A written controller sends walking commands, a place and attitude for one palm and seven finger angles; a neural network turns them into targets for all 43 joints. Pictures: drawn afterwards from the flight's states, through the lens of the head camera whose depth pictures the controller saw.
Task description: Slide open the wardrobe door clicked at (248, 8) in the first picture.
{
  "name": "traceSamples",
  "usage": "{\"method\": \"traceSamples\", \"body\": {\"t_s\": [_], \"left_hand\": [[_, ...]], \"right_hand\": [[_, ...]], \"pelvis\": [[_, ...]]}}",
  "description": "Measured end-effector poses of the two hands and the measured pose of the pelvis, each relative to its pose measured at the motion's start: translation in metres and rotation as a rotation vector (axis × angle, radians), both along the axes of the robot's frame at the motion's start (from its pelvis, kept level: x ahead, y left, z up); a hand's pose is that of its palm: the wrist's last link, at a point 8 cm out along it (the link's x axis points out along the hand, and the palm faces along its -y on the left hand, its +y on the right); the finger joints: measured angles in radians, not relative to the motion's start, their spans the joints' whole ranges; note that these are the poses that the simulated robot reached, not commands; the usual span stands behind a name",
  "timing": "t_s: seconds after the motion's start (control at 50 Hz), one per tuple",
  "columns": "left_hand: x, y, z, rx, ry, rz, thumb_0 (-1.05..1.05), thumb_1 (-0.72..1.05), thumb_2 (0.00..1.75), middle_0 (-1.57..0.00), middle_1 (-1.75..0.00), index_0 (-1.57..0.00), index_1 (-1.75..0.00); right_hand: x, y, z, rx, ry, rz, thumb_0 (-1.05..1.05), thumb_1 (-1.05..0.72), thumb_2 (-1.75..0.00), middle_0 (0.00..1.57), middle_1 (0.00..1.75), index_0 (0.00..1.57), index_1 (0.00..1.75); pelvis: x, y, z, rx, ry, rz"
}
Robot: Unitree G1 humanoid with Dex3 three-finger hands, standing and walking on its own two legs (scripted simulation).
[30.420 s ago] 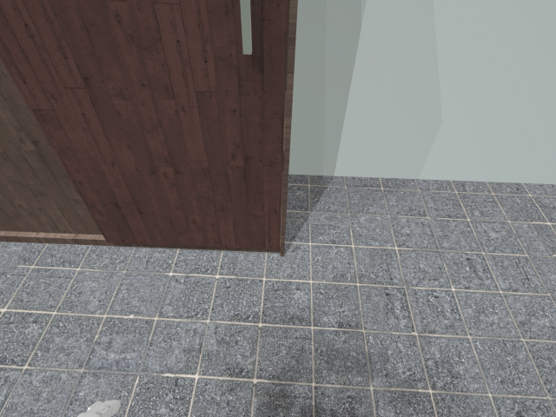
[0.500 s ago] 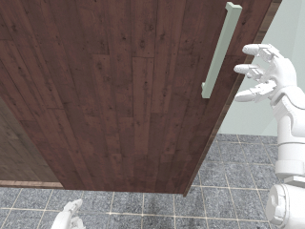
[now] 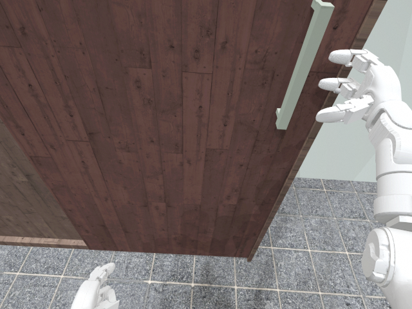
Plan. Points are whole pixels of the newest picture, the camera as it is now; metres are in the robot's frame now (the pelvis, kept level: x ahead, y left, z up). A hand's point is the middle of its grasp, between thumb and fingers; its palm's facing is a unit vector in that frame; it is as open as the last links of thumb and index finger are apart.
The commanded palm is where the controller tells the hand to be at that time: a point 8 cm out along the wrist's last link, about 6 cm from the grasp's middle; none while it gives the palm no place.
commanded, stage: move the hooked fingers beside the handle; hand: right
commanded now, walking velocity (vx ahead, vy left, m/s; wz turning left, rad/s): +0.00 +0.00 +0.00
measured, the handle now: (296, 71) +0.49 -0.12 +0.25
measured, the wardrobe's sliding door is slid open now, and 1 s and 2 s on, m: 0.00 0.00 0.00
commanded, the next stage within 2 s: feel for the door with the fingertips in 1.14 s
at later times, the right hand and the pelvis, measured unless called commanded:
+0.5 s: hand (339, 96) +0.42 -0.18 +0.25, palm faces -0.04 +1.00 -0.05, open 14.0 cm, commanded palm +0.40 -0.23 +0.24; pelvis +0.01 +0.00 +0.00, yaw +0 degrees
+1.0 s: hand (333, 102) +0.43 -0.18 +0.23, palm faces -0.03 +1.00 -0.04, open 14.0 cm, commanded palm +0.40 -0.23 +0.25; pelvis +0.01 +0.00 +0.00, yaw +1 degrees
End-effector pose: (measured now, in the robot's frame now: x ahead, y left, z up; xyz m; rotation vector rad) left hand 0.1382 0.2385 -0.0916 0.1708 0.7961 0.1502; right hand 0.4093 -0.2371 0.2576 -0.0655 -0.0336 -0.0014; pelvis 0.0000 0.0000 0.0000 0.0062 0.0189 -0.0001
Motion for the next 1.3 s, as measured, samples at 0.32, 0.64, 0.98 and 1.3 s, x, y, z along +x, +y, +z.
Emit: {"method": "traceSamples", "body": {"t_s": [0.32,0.64,0.98,1.3], "left_hand": [[-0.015,0.014,-0.003,0.010,0.045,0.046,0.01,0.91,0.90,-0.20,-0.30,-0.20,-0.30],[0.024,-0.001,0.007,-0.005,-0.054,-0.020,0.01,0.91,0.90,-0.20,-0.30,-0.20,-0.30],[-0.012,0.008,-0.009,-0.005,0.066,0.028,0.01,0.91,0.90,-0.20,-0.30,-0.20,-0.30],[0.014,0.002,0.007,0.004,-0.033,-0.002,0.01,0.91,0.90,-0.20,-0.30,-0.20,-0.30]], "right_hand": [[0.001,-0.009,-0.016,0.022,-0.024,-0.036,-0.02,0.50,-0.30,0.30,1.20,0.30,1.20],[-0.004,0.013,-0.027,0.039,0.061,0.019,-0.02,0.50,-0.30,0.30,1.20,0.30,1.20],[0.002,-0.003,-0.020,0.020,0.045,0.024,-0.02,0.50,-0.30,0.30,1.20,0.30,1.20],[-0.009,-0.009,-0.003,0.020,0.020,0.006,-0.02,0.50,-0.30,0.30,1.20,0.30,1.20]], "pelvis": [[0.006,0.005,0.000,0.000,0.003,0.023],[0.001,0.001,-0.001,-0.002,0.002,-0.001],[0.007,0.000,0.000,0.001,0.011,0.012],[0.003,-0.001,0.000,0.001,-0.004,0.002]]}}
